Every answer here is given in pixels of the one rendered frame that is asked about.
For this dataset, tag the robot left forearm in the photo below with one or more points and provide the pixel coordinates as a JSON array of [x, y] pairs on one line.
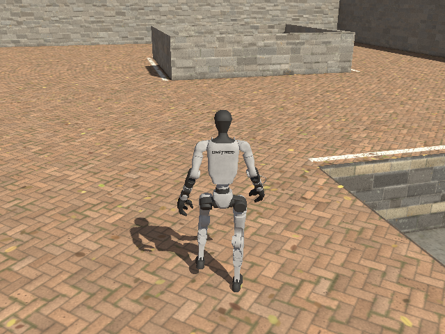
[[189, 182]]

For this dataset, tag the robot left foot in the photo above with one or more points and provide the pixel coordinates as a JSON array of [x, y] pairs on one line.
[[199, 263]]

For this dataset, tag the left robot upper arm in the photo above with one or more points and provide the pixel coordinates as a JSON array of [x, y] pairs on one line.
[[197, 158]]

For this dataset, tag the left robot hand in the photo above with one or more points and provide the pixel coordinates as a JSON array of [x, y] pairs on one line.
[[181, 206]]

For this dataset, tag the right robot upper arm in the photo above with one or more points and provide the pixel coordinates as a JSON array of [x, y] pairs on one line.
[[244, 146]]

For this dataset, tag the right robot thigh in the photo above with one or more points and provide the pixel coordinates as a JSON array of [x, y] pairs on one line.
[[239, 209]]

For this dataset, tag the robot right forearm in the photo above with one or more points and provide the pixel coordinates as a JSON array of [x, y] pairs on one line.
[[257, 181]]

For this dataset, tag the right robot hand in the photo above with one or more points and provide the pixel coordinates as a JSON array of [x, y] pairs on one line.
[[255, 192]]

